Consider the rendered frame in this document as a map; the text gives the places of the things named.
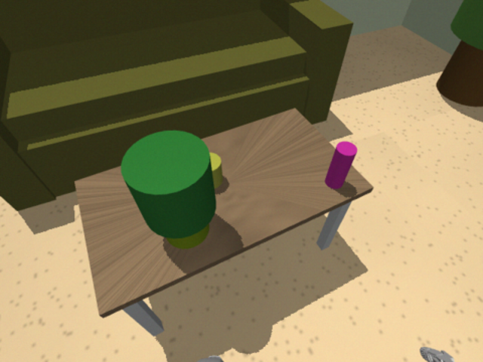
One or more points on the potted plant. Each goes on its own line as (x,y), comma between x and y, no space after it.
(462,79)
(170,178)

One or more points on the coffee table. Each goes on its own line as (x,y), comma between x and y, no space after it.
(274,172)

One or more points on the sofa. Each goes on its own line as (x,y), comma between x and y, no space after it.
(82,80)

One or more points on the right robot hand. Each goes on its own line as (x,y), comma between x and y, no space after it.
(432,355)

